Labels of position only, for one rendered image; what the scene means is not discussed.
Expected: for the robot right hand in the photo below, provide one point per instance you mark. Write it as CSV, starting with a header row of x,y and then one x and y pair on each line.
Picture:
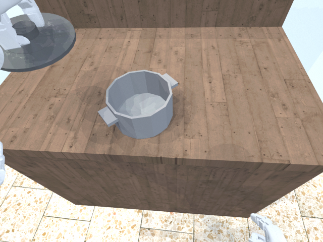
x,y
272,232

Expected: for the pot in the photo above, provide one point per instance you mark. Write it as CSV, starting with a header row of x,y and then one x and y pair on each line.
x,y
139,103

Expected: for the knob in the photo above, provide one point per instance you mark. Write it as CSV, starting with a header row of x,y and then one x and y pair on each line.
x,y
26,29

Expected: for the table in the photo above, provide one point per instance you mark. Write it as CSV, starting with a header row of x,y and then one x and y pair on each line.
x,y
247,124

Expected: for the robot left hand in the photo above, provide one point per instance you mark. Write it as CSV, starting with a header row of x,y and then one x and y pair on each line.
x,y
8,36

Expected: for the lid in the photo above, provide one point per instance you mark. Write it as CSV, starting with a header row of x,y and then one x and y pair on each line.
x,y
55,40

